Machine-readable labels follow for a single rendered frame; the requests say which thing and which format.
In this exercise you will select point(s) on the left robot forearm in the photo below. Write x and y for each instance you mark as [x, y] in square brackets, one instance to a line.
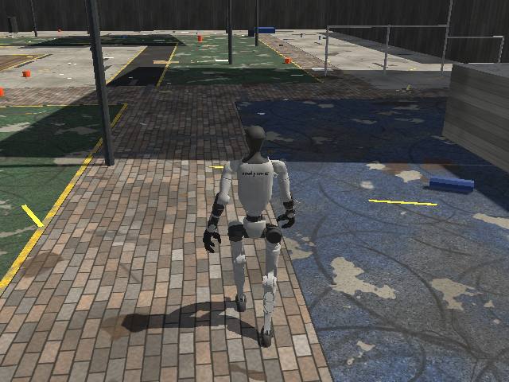
[214, 218]

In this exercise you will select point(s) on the robot right hand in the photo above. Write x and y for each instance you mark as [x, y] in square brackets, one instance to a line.
[285, 217]

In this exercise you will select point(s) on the robot left shin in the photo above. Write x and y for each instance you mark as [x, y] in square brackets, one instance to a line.
[239, 278]

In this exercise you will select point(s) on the robot left hand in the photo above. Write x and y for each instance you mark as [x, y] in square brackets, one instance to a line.
[207, 240]

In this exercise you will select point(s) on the robot left upper arm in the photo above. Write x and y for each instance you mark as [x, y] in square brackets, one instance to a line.
[225, 181]

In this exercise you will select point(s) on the humanoid robot torso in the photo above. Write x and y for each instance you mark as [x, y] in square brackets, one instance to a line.
[254, 190]

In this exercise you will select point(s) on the robot right upper arm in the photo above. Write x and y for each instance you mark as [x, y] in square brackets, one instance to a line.
[283, 180]

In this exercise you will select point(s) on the right robot forearm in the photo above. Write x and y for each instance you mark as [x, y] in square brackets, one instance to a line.
[289, 207]

